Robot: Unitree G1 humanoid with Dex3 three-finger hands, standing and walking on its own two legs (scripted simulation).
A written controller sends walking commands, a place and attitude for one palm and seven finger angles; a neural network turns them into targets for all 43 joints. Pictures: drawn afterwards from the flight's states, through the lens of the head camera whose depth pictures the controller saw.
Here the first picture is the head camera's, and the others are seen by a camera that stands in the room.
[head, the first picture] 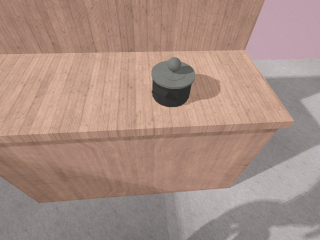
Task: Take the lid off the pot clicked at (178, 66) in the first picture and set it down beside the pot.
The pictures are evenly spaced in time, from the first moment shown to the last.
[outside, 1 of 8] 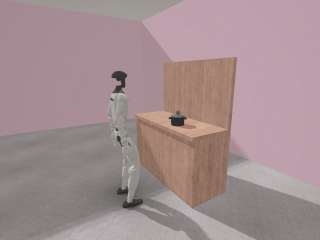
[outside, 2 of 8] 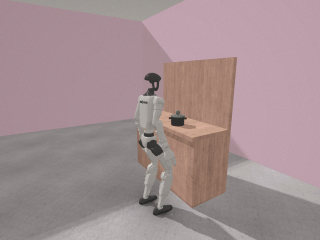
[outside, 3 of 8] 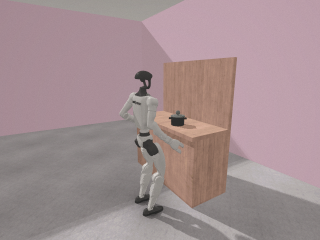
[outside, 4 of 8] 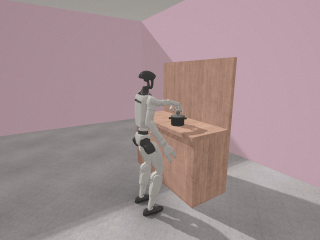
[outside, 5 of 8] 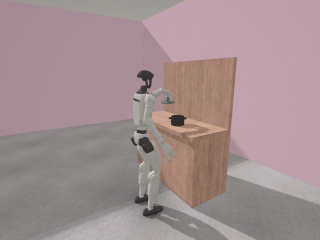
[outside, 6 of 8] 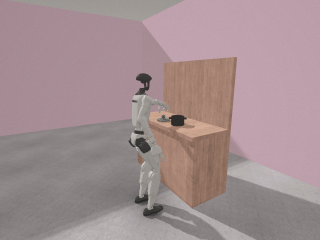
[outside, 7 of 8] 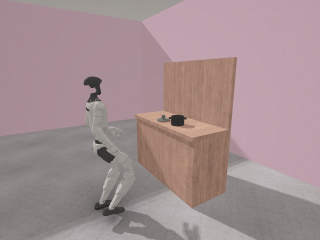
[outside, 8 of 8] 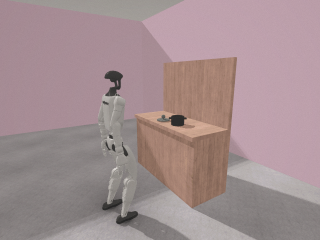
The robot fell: no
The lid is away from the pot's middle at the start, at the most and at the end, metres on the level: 0.00 0.25 0.24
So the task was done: yes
